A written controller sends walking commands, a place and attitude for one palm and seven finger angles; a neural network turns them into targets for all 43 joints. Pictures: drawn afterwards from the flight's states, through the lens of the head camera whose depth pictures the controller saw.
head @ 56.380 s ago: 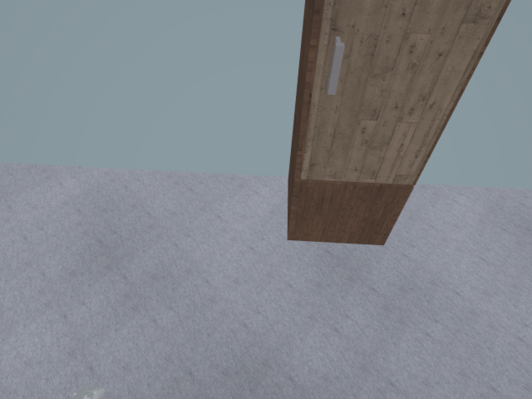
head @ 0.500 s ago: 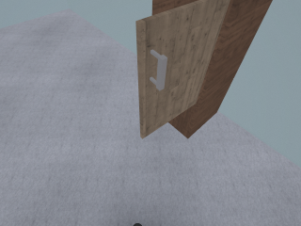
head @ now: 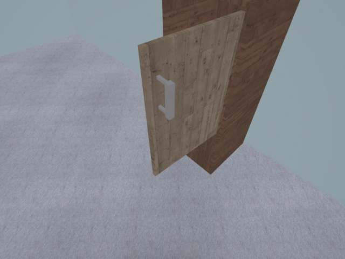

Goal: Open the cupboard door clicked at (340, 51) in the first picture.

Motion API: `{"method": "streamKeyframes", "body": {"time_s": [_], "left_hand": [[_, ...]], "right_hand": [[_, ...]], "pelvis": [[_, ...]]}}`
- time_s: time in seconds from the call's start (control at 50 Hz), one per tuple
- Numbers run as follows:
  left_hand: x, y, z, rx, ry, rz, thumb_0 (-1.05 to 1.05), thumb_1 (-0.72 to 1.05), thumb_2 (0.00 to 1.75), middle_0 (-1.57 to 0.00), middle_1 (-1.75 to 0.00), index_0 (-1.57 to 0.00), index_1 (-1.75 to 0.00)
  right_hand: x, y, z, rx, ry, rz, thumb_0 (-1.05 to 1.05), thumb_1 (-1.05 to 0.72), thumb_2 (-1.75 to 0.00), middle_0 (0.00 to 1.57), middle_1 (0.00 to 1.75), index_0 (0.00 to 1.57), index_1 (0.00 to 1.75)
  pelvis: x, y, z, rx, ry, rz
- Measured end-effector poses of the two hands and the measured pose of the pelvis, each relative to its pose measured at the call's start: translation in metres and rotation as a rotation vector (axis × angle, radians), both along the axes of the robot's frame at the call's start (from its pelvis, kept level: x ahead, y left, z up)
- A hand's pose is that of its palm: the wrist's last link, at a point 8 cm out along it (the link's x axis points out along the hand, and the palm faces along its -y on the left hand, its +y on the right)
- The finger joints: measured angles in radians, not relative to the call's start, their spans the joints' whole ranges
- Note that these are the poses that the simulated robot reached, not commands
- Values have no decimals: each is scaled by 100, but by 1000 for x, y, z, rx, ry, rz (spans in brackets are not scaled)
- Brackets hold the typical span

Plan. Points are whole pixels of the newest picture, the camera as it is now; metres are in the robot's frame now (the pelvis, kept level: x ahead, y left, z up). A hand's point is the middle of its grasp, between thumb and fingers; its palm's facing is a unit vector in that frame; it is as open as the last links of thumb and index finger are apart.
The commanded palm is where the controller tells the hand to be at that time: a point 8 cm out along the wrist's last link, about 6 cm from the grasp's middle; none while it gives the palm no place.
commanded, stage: let the arm hang, fingers relaxed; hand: left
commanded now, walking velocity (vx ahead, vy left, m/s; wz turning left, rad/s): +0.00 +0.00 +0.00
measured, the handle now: (165, 97) +0.53 +0.05 +0.09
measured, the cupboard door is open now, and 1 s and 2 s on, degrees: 85 85 85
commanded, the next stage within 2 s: look to check the result in 0.12 s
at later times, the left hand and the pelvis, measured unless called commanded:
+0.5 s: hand out of the picture -0.02 +0.18 -0.17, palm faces +0.03 -0.98 -0.20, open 7.3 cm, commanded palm none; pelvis +0.01 +0.01 +0.00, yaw +0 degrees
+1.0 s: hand out of the picture +0.01 +0.21 -0.17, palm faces +0.01 -0.97 -0.24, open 7.3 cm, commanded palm none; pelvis +0.01 +0.02 +0.00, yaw -1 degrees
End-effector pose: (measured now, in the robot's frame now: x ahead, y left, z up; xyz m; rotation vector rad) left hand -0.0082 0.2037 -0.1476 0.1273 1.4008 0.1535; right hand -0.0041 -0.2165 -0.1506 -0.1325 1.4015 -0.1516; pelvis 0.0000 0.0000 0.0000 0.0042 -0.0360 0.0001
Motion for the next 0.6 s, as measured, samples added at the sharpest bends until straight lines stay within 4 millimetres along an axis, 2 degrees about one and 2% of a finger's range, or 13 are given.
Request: {"method": "streamKeyframes", "body": {"time_s": [0.1, 0.28, 0.42, 0.6], "left_hand": [[4, 3, 0, 3, 7, 7, 1, 93, 90, -20, -30, -21, -30], [-9, 13, 2, 13, 71, 17, 0, 92, 90, -20, -30, -20, -30], [-15, 20, 4, 15, 95, 22, 0, 91, 90, -20, -29, -20, -30], [-11, 29, 5, 17, 80, 15, 0, 91, 90, -20, -29, -20, -30]], "right_hand": [[-3, 0, 1, -4, 24, -7, 0, -91, -90, 20, 30, 20, 30], [-4, 7, 1, 0, 56, -13, 0, -91, -90, 20, 30, 20, 30], [4, 12, 2, -2, 48, -2, 0, -91, -90, 20, 30, 20, 30], [19, 10, 4, -15, 13, 16, 0, -91, -90, 20, 30, 20, 30]], "pelvis": [[5, -1, 0, -1, 3, -3], [10, 4, 0, -1, 7, -10], [12, 10, 1, 1, 9, -9], [11, 16, 2, 4, 9, -6]]}}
